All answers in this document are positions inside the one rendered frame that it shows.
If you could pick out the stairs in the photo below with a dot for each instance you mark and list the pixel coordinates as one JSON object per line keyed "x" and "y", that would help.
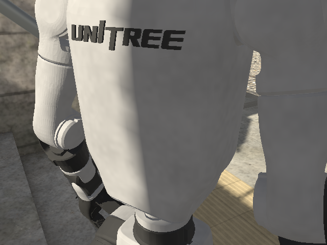
{"x": 38, "y": 204}

